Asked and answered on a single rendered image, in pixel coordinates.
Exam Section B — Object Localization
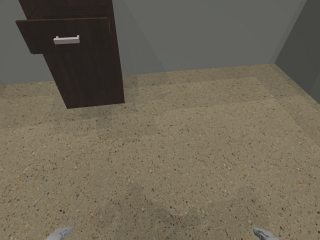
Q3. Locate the left robot hand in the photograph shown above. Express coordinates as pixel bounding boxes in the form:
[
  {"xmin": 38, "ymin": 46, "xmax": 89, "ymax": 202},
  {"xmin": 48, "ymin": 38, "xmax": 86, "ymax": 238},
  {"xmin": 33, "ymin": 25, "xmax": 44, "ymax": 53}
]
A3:
[{"xmin": 46, "ymin": 226, "xmax": 73, "ymax": 240}]

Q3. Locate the handle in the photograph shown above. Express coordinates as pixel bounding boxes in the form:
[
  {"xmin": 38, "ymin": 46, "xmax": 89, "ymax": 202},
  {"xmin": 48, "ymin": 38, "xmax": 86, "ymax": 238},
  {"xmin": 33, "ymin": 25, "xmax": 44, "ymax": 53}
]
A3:
[{"xmin": 53, "ymin": 35, "xmax": 80, "ymax": 45}]

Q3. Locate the cabinet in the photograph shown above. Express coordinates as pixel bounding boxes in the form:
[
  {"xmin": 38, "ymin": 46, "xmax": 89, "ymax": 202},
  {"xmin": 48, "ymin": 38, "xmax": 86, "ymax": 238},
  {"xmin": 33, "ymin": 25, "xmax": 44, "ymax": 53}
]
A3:
[{"xmin": 18, "ymin": 0, "xmax": 125, "ymax": 109}]

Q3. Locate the drawer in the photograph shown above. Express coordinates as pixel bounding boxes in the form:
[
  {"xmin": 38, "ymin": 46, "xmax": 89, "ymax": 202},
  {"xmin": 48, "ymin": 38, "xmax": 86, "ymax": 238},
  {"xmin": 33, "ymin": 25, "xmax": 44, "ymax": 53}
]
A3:
[{"xmin": 15, "ymin": 13, "xmax": 113, "ymax": 54}]

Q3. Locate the right robot hand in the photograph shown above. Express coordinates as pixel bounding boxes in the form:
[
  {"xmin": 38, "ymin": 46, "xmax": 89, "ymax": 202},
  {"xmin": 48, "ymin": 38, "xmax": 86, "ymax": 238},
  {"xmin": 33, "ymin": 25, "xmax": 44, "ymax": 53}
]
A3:
[{"xmin": 253, "ymin": 228, "xmax": 279, "ymax": 240}]

